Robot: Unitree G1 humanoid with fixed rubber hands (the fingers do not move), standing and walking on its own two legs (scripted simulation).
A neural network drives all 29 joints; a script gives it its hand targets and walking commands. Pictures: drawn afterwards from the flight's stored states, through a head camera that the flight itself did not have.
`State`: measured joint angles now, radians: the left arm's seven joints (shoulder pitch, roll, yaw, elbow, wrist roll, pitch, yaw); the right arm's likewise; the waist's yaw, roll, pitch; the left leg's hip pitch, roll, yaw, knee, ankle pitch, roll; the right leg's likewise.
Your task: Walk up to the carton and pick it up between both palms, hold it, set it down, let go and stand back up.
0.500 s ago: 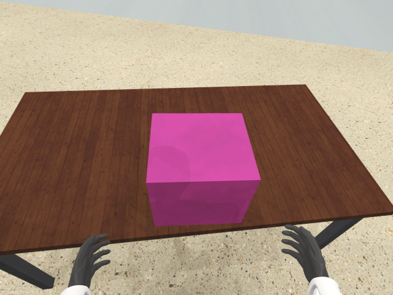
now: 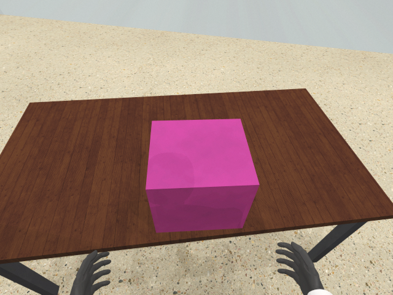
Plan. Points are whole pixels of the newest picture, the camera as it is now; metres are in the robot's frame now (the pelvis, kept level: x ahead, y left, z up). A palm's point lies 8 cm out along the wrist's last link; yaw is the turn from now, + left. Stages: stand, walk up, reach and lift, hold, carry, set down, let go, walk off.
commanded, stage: set down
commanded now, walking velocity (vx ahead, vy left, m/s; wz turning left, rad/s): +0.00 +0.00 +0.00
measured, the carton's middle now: (198, 175) +0.46 +0.00 -0.09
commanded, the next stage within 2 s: let go in 0.48 s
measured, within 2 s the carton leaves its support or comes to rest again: neither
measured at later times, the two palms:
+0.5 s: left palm out of the picture +0.15 +0.24 -0.09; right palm (307, 293) +0.16 -0.22 -0.08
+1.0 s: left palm out of the picture +0.15 +0.24 -0.09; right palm out of the picture +0.15 -0.21 -0.09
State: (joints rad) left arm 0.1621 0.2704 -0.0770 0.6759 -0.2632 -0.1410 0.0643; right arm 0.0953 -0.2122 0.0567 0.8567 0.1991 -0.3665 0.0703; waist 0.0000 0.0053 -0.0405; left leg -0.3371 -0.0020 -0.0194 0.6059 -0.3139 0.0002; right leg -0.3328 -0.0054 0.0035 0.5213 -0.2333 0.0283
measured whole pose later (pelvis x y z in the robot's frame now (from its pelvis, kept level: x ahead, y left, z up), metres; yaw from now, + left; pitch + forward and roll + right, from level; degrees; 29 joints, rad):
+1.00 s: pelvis +0.00 +0.00 +0.00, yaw +0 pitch +1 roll -2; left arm 0.22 0.27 -0.08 0.53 -0.15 0.17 0.05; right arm 0.14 -0.19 0.06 0.86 0.09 -0.24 0.05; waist 0.00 0.01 -0.02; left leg -0.29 0.00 -0.02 0.58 -0.31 0.00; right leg -0.27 0.00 0.00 0.47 -0.22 0.03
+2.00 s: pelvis -0.01 -0.01 +0.00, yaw +0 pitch -2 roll -1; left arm 0.22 0.27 -0.02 0.98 -0.07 0.00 0.01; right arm 0.27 -0.36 0.06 0.87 0.02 -0.03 0.01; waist 0.00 0.01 -0.02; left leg -0.25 -0.01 -0.02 0.58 -0.30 0.02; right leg -0.27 -0.01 0.00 0.55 -0.25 0.02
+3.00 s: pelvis -0.02 -0.01 +0.00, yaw +0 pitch -2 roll -1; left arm 0.20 0.27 -0.01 1.04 -0.07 0.00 0.00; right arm 0.27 -0.36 0.06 0.95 0.02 -0.04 0.01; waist 0.00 0.02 -0.02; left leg -0.25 -0.01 -0.02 0.57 -0.28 0.02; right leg -0.27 -0.01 0.00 0.53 -0.22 0.02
